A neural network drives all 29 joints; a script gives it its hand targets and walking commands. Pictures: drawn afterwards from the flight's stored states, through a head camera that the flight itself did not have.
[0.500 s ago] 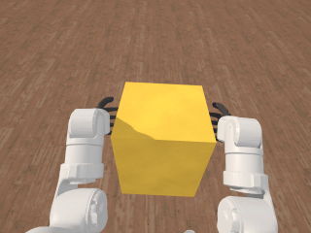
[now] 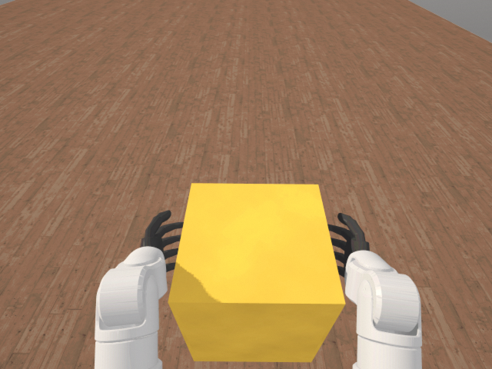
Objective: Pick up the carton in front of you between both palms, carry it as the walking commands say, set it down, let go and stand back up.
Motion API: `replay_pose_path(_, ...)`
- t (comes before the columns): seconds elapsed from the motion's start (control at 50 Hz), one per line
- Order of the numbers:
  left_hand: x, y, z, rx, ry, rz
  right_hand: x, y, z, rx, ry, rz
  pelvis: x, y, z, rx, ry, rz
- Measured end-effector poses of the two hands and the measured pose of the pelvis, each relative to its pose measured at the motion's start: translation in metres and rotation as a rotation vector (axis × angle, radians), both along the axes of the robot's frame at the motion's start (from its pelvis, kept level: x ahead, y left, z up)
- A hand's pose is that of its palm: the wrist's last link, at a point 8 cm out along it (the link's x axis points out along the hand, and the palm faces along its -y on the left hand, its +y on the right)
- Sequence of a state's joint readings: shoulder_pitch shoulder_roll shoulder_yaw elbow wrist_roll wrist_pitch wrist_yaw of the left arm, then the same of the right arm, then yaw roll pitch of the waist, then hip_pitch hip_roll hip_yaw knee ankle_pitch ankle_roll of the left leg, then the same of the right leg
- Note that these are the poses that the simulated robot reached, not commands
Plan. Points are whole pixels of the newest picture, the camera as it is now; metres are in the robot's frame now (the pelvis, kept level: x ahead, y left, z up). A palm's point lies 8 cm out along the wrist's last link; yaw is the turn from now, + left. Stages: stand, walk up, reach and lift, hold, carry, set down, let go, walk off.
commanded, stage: carry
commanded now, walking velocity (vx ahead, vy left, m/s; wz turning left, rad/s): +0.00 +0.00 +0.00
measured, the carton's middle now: (253, 276) +0.29 +0.01 +0.02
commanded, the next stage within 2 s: hold in 1.80 s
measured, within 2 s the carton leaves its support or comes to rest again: neither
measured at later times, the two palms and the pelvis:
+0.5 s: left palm (172, 263) +0.28 +0.14 +0.06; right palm (357, 277) +0.28 -0.16 +0.06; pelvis +0.02 +0.00 -0.01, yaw -1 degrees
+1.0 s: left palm (178, 276) +0.27 +0.13 +0.04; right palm (362, 291) +0.26 -0.17 +0.04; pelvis -0.03 -0.01 +0.00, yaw -2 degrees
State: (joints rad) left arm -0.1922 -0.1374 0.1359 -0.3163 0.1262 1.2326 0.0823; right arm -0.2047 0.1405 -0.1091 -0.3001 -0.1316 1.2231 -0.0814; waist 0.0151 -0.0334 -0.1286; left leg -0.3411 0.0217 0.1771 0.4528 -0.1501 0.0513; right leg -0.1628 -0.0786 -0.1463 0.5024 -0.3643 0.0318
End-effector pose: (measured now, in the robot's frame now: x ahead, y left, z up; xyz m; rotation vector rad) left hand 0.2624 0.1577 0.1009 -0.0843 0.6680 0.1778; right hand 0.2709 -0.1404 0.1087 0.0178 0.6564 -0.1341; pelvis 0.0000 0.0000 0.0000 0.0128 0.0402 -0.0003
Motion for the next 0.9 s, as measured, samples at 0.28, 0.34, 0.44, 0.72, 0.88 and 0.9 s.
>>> replay_pose_path(0.28,0.038,-0.015,-0.025,0.048,0.078,-0.071,0.021,-0.015,-0.034,0.010,0.078,-0.046,0.033,0.001,-0.006,-0.002,0.021,-0.021)
replay_pose_path(0.34,0.036,-0.018,-0.032,0.058,0.075,-0.084,0.017,-0.018,-0.040,0.004,0.075,-0.049,0.030,0.000,-0.007,-0.005,0.018,-0.022)
replay_pose_path(0.44,0.027,-0.019,-0.040,0.066,0.063,-0.089,0.010,-0.019,-0.047,-0.012,0.063,-0.036,0.022,-0.002,-0.008,-0.007,0.009,-0.023)
replay_pose_path(0.72,0.009,-0.021,-0.057,0.109,0.045,-0.108,-0.006,-0.021,-0.065,-0.057,0.045,0.004,-0.010,-0.006,-0.005,-0.014,-0.019,-0.025)
replay_pose_path(0.88,0.012,-0.027,-0.064,0.112,0.009,-0.117,-0.006,-0.026,-0.072,-0.059,0.011,-0.010,-0.025,-0.008,-0.004,-0.018,-0.019,-0.028)
replay_pose_path(0.9,0.012,-0.027,-0.064,0.111,0.002,-0.117,-0.006,-0.027,-0.071,-0.058,0.005,-0.011,-0.027,-0.008,-0.004,-0.018,-0.019,-0.028)
